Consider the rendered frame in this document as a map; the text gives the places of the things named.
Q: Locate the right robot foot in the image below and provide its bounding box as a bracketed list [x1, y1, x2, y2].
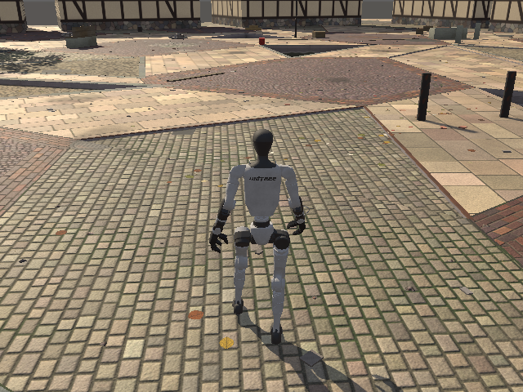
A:
[270, 323, 282, 345]

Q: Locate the robot right upper arm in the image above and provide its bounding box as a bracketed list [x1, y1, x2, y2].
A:
[279, 164, 301, 208]

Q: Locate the robot right hand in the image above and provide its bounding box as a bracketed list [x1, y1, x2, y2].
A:
[287, 219, 306, 235]

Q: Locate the robot left upper arm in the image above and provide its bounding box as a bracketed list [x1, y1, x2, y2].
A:
[223, 164, 246, 211]

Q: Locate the left robot forearm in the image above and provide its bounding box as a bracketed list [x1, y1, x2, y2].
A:
[212, 198, 230, 235]

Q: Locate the right robot thigh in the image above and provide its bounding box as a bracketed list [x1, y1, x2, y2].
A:
[271, 229, 290, 292]

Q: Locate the robot left hand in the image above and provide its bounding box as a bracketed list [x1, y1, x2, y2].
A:
[209, 232, 228, 253]

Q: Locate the right robot forearm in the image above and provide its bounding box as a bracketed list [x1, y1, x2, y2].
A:
[292, 196, 305, 224]

